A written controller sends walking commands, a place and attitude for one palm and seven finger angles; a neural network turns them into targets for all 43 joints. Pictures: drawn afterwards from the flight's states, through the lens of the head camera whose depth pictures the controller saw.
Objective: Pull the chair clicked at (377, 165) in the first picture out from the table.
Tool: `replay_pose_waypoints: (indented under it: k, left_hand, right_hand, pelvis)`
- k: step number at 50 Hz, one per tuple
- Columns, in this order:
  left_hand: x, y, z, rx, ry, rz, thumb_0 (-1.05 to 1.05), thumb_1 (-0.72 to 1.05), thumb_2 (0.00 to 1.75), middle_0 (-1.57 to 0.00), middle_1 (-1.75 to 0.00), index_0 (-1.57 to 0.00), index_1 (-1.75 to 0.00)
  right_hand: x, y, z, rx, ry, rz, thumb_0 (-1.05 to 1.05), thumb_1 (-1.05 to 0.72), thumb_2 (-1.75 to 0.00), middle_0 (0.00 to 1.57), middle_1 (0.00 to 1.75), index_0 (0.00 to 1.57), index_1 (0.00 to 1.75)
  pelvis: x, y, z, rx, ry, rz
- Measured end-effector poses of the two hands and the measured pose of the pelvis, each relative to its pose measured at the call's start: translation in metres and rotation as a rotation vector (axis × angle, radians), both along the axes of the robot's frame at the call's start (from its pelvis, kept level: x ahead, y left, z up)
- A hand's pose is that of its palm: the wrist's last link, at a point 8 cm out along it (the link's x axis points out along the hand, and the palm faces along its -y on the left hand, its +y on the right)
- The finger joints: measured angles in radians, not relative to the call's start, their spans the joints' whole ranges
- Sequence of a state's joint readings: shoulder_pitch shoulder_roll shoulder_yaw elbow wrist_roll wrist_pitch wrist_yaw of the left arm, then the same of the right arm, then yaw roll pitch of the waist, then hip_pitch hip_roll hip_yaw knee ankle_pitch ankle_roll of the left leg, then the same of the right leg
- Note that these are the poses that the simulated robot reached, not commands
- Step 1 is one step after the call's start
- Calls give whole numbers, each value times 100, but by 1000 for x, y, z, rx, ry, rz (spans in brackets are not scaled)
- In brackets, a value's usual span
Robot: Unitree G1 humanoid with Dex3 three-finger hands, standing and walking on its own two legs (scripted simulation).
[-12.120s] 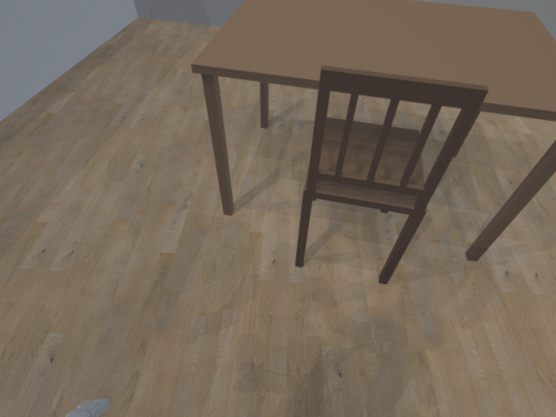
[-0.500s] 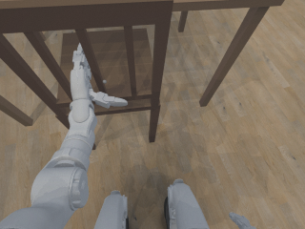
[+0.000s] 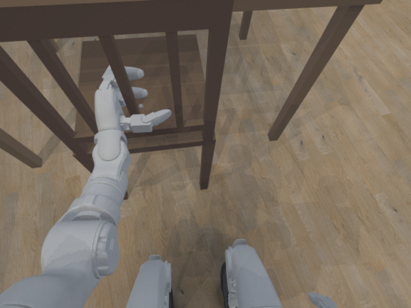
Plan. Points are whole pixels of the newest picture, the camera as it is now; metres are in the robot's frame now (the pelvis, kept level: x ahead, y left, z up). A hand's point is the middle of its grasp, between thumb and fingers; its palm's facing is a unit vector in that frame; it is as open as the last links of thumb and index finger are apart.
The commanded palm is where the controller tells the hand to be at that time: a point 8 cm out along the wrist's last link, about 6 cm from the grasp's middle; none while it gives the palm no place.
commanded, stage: hook a spindle and tug to test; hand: left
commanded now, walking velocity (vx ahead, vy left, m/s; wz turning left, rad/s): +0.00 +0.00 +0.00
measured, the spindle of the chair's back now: (126, 91) +0.52 +0.12 +0.05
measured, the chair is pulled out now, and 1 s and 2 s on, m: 0.00 0.03 0.12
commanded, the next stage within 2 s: step backward, pulling the chair out in 0.88 s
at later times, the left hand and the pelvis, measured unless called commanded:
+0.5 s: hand (142, 108) +0.49 +0.09 +0.04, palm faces +0.08 -1.00 -0.03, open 5.1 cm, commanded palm +0.44 +0.14 +0.04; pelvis +0.02 +0.00 +0.01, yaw -1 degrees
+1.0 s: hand (145, 118) +0.47 +0.08 +0.04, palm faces +0.07 -1.00 -0.03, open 5.1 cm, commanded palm +0.44 +0.14 +0.04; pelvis +0.02 +0.00 +0.01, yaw +0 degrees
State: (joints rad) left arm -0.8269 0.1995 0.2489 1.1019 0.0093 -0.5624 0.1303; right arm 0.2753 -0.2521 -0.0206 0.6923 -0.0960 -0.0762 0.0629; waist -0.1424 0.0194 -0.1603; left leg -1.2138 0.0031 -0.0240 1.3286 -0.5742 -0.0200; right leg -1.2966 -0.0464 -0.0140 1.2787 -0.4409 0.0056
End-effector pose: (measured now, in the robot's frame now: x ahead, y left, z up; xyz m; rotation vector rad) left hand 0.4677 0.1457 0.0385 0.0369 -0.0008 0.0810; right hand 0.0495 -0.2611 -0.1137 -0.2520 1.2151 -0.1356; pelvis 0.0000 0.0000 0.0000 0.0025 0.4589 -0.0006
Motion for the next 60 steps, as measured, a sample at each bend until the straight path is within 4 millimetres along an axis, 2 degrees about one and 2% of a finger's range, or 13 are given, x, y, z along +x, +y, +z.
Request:
replay_pose_waypoints:
  k: [7,13,17,41,50,53,56,60]
  left_hand:
    - [0,0,0,-12,5,10,0,32,65,-48,-140,-45,-140]
    - [0,0,0,-5,-1,13,1,63,79,-50,-144,-45,-143]
    - [0,-1,0,-7,2,12,1,76,84,-49,-145,-45,-144]
    - [-25,-9,0,-9,-3,-8,1,77,81,-47,-145,-43,-145]
    - [-27,-8,0,-9,-4,-14,1,77,82,-48,-145,-44,-145]
    - [-25,-7,7,56,78,-38,2,75,82,-48,-140,-43,-145]
    - [-24,-6,19,114,229,-60,4,75,83,-44,-131,-42,-145]
    - [-29,-6,29,93,379,-62,5,76,82,-37,-118,-44,-145]
  right_hand:
    - [-2,0,2,4,15,-4,1,-91,-89,21,30,20,30]
    - [1,1,2,8,22,-2,1,-91,-89,21,30,20,30]
    - [6,2,3,14,19,-4,1,-91,-89,21,30,20,30]
    - [56,4,9,23,-79,28,1,-91,-89,21,30,20,30]
    - [61,4,9,15,-107,39,1,-91,-89,21,30,20,30]
    - [56,5,21,20,-78,-66,1,-91,-89,20,30,20,30]
    - [45,9,47,19,-45,-152,1,-91,-89,20,30,20,30]
    - [28,10,84,-9,5,-203,1,-91,-89,21,30,20,30]
  pelvis:
    - [3,1,2,-1,1,-2]
    - [6,1,3,-2,2,0]
    - [9,1,4,-1,2,-2]
    - [21,-2,11,3,-17,-3]
    - [17,-3,9,4,-22,3]
    - [13,-2,25,7,-87,-9]
    - [14,1,54,4,-132,-19]
    - [23,5,87,0,-168,-31]
